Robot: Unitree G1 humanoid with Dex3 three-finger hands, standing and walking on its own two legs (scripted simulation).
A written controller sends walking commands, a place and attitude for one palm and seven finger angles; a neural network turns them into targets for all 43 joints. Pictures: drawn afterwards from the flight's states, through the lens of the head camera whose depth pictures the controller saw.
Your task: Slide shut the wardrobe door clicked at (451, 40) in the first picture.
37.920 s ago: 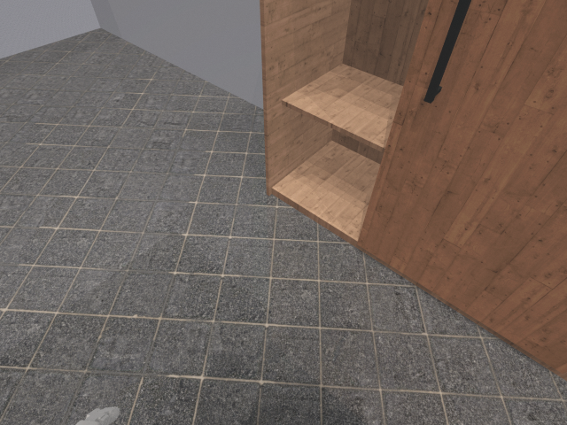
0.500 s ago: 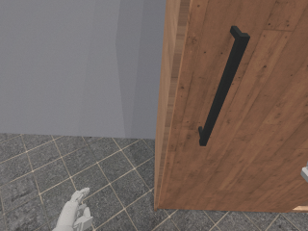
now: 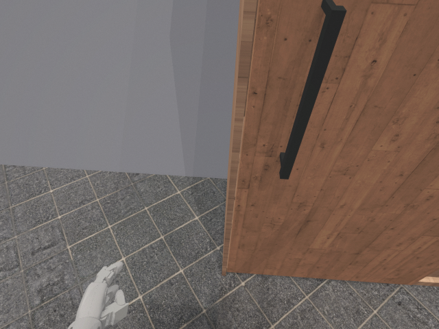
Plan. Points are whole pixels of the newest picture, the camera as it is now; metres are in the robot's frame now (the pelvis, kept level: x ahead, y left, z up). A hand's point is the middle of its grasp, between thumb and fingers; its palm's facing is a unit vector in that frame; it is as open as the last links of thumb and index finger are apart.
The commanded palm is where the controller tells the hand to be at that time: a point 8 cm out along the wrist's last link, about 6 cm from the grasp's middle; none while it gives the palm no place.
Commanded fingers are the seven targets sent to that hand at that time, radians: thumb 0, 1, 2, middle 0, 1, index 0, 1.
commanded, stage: step back with the hand held close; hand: right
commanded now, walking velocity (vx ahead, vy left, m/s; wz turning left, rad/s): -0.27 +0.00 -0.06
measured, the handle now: (301, 107) +0.44 -0.13 +0.20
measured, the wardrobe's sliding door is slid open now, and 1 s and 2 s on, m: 0.00 0.00 0.00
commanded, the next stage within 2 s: stop stepping back and stand still in 0.82 s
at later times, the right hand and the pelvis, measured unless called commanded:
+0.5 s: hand out of the picture +0.17 -0.26 +0.17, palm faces +0.38 +0.79 -0.48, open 7.4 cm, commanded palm +0.10 -0.29 +0.19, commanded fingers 0.00 -0.90 -0.90 0.20 0.30 0.20 0.30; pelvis -0.06 +0.00 +0.00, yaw +4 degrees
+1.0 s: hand out of the picture +0.00 -0.24 +0.16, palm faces +0.29 +0.85 -0.44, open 7.4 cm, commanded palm -0.07 -0.30 +0.19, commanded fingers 0.00 -0.90 -0.90 0.20 0.30 0.20 0.30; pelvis -0.22 +0.00 +0.01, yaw +2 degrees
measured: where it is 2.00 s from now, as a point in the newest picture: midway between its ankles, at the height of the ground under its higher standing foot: outside the picture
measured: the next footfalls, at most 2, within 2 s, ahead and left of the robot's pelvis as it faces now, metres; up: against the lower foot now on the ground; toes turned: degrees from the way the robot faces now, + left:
left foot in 0.44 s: -0.14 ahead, +0.13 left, +0.00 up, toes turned +2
right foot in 0.82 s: -0.10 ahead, -0.08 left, +0.00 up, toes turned +2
